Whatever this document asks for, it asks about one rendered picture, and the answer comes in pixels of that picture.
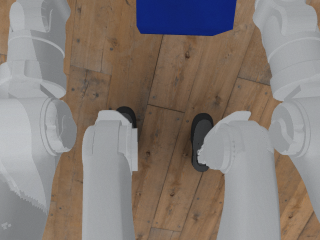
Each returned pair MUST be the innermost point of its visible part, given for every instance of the left robot foot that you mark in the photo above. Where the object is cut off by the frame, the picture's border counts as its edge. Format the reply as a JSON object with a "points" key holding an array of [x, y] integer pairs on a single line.
{"points": [[128, 113]]}

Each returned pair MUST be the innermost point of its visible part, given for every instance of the robot right upper arm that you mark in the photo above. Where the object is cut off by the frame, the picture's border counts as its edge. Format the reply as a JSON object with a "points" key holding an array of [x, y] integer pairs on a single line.
{"points": [[295, 131]]}

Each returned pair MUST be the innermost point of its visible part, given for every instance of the robot left shin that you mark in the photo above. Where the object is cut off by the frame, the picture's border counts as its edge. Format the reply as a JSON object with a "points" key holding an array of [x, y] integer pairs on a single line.
{"points": [[88, 138]]}

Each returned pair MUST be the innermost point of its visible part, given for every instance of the carton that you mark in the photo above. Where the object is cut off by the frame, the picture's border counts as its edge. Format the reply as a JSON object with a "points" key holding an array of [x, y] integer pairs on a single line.
{"points": [[185, 17]]}

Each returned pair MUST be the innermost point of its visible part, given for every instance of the robot left upper arm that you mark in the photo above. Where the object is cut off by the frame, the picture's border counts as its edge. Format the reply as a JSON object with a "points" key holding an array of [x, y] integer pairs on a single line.
{"points": [[34, 132]]}

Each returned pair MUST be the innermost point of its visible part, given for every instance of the robot left forearm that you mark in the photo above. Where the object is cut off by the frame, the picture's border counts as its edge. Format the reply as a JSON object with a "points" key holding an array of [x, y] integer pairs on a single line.
{"points": [[36, 50]]}

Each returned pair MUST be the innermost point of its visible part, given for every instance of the robot right forearm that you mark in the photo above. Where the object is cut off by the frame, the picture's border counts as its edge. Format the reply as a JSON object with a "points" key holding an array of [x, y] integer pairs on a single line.
{"points": [[291, 38]]}

